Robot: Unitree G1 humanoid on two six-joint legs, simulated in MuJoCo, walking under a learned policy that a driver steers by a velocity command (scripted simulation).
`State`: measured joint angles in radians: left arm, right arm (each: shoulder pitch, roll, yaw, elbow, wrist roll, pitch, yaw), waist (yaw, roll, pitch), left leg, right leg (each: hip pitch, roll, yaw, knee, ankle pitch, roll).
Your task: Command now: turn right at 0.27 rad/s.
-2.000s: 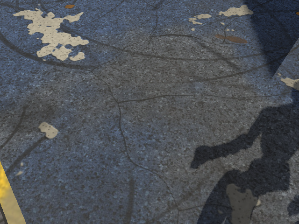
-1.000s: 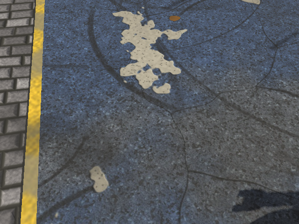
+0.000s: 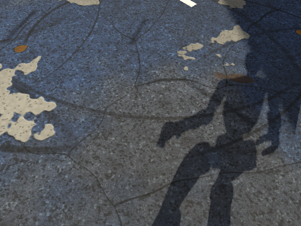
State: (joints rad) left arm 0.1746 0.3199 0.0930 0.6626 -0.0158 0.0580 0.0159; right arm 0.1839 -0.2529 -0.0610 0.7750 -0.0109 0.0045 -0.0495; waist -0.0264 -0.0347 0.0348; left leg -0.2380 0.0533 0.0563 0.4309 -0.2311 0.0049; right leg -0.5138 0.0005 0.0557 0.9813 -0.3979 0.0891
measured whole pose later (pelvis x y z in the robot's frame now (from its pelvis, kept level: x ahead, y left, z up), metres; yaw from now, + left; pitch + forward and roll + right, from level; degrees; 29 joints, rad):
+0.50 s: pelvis +0.00 +0.00 -0.02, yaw +11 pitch +1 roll -1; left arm 0.12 0.29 0.08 0.72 -0.01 0.02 0.04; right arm 0.20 -0.31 -0.08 0.72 0.02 0.05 0.02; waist -0.02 -0.02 0.04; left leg -0.33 0.03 0.06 0.65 -0.30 -0.01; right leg -0.25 -0.10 -0.14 0.56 -0.32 0.04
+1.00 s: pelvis +0.01 +0.01 -0.01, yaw +28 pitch +2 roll -1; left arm 0.13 0.30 0.09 0.73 -0.01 -0.04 0.01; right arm 0.20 -0.31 -0.07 0.61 0.01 0.03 -0.02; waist -0.02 0.01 0.02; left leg -0.30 -0.12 -0.20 0.51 -0.23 0.06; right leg -0.34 0.03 0.08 0.59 -0.31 0.05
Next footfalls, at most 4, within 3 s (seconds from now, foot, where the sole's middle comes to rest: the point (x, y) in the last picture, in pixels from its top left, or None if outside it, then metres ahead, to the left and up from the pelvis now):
0.12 right None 0.04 -0.15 -0.78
0.50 left None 0.02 0.11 -0.78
1.04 right None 0.12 -0.09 -0.78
1.66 right None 0.14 -0.12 -0.78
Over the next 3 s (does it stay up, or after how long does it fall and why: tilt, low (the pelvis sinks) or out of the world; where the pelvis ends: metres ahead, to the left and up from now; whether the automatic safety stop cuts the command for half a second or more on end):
stays up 0.37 0.13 0.00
